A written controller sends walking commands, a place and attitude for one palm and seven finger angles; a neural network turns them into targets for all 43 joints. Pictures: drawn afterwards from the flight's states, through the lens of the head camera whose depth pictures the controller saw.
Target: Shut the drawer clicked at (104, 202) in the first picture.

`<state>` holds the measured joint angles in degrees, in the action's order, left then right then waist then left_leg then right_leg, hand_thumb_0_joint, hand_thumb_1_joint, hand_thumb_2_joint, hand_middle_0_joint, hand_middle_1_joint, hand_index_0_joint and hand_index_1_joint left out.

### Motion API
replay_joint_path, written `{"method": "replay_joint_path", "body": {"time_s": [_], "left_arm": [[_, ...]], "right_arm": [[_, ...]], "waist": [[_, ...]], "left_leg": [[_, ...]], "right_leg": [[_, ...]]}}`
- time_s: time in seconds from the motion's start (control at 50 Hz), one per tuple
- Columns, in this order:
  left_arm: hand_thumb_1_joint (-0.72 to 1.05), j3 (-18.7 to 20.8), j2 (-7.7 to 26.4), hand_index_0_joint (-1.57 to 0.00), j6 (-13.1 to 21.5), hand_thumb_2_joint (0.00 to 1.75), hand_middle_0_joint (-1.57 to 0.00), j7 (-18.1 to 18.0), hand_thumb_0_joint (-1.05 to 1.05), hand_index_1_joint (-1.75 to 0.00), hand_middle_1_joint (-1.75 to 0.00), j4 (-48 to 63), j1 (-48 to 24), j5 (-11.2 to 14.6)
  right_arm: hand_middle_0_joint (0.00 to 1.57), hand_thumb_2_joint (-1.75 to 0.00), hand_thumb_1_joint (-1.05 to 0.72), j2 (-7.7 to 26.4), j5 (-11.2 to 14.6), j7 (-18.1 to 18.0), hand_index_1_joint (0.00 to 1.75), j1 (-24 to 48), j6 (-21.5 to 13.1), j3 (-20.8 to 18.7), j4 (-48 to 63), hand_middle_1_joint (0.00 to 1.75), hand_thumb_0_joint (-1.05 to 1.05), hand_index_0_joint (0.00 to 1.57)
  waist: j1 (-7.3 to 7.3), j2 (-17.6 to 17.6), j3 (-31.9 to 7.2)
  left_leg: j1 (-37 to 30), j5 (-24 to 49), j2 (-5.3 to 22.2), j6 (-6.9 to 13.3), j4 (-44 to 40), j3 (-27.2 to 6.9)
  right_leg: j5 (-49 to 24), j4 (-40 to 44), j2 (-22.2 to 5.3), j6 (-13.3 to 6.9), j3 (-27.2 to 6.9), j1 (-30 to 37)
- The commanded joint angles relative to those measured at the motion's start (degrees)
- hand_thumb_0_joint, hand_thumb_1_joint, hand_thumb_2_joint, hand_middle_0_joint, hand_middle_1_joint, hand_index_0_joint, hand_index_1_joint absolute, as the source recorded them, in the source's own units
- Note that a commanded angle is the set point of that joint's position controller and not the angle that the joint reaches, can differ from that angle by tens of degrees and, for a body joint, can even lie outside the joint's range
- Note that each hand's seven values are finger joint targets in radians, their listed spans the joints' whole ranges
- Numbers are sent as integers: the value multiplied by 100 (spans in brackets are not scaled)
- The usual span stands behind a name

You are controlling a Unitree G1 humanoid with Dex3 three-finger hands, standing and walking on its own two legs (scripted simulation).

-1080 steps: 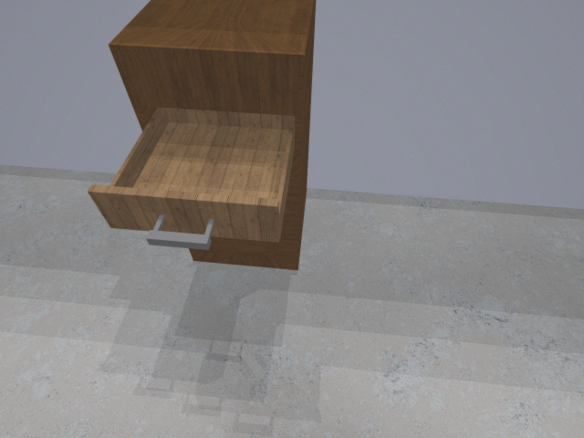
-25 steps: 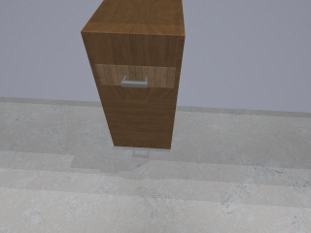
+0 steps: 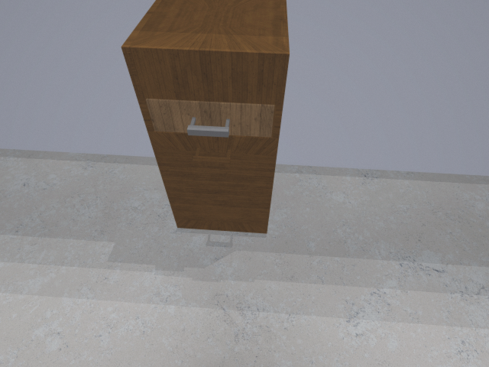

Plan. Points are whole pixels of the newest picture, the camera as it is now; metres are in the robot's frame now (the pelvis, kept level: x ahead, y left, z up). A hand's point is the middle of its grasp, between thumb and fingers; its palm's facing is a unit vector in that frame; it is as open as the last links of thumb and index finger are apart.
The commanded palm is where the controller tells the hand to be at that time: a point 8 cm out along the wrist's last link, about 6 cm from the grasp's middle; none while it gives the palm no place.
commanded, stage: look to check the result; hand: left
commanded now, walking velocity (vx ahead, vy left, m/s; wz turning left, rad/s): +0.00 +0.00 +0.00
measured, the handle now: (209, 126) +0.78 +0.15 -0.10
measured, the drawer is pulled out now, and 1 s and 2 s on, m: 0.00 0.00 0.00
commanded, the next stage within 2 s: stand and wait in 0.12 s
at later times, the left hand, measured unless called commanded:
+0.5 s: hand out of the picture -0.01 +0.15 -0.17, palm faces +0.06 -0.98 -0.17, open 7.4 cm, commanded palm none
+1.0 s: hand out of the picture +0.00 +0.14 -0.18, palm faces +0.06 -0.98 -0.17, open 7.4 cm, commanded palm none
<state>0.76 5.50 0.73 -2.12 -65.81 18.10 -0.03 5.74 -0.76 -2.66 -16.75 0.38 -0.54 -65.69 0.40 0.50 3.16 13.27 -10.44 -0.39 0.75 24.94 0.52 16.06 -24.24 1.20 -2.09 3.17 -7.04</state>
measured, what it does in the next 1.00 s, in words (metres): stands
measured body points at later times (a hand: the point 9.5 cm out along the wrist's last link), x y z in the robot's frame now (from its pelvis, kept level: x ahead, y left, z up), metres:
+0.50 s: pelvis +0.01 -0.01 +0.00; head +0.03 -0.02 +0.45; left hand -0.01 +0.20 -0.16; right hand -0.01 -0.21 -0.17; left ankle +0.03 +0.11 -0.74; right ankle -0.03 -0.09 -0.74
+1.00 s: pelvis +0.02 -0.02 +0.00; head +0.04 -0.02 +0.45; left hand +0.00 +0.19 -0.16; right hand +0.00 -0.23 -0.17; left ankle +0.03 +0.11 -0.74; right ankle -0.03 -0.09 -0.74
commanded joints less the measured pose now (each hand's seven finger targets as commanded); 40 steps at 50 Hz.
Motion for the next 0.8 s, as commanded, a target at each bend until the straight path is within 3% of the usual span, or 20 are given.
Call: {"method": "replay_joint_path", "body": {"time_s": [0.0, 0.36, 0.78], "left_arm": [[90, 61, 507, -20, 29, 90, -20, -59, 0, -30, -30, 83, 512, -30], [90, 78, 543, -20, 27, 90, -20, -54, 0, -30, -30, 90, 479, -22], [90, 101, 623, -20, 53, 90, -20, -83, 0, -30, -30, 122, 529, -24]], "right_arm": [[20, -90, -90, 431, -11, -21, 30, -482, -53, -79, 80, 30, 0, 20], [20, -90, -90, 476, -16, -33, 30, -452, -62, -63, 59, 30, 0, 20], [20, -90, -90, 510, 7, -54, 30, -417, -63, -83, 61, 30, 0, 20]], "waist": [[-5, 23, 292], [-18, -52, 261], [-27, -116, 176]], "left_leg": [[-307, 686, 520, 179, -326, -456], [-361, 722, 531, 165, -357, -451], [-479, 975, 535, 123, -224, -325]], "right_leg": [[-503, 635, -650, -124, -548, -563], [-577, 666, -645, -127, -558, -444], [-1432, 630, -680, -52, -568, -247]]}}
